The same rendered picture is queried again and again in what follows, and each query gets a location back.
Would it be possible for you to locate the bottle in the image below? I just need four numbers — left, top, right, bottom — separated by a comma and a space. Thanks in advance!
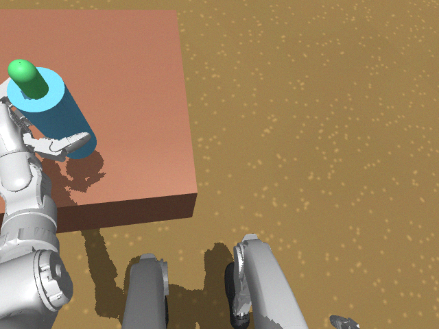
7, 59, 97, 159

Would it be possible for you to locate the right robot foot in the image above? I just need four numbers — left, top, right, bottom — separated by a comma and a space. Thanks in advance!
224, 262, 250, 329

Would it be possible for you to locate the left robot arm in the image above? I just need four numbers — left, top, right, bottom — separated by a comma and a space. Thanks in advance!
0, 151, 73, 329

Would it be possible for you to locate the left robot hand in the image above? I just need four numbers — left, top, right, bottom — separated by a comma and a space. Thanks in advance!
0, 77, 91, 162

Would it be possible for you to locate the right robot hand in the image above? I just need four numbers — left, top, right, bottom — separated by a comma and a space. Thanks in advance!
329, 315, 360, 329

